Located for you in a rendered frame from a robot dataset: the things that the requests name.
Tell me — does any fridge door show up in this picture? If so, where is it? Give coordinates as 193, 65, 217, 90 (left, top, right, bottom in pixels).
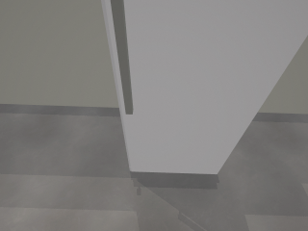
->
105, 0, 308, 174

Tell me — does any handle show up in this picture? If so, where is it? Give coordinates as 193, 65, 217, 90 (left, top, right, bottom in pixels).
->
110, 0, 134, 115

